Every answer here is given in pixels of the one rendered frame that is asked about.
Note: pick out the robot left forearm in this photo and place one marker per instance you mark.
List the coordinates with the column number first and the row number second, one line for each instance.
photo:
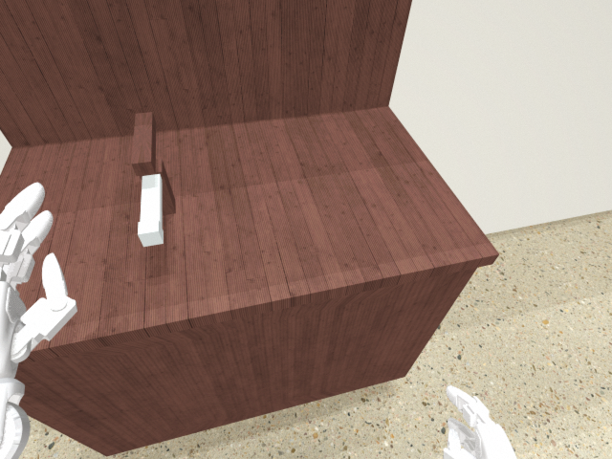
column 14, row 422

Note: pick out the robot left hand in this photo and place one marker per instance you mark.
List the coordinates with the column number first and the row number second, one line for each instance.
column 20, row 237

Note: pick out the robot right hand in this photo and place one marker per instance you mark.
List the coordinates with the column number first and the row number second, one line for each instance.
column 488, row 441

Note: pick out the counter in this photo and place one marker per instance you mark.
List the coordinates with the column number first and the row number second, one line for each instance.
column 310, row 246

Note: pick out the tap lever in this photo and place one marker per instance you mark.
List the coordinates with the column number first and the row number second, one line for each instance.
column 150, row 227

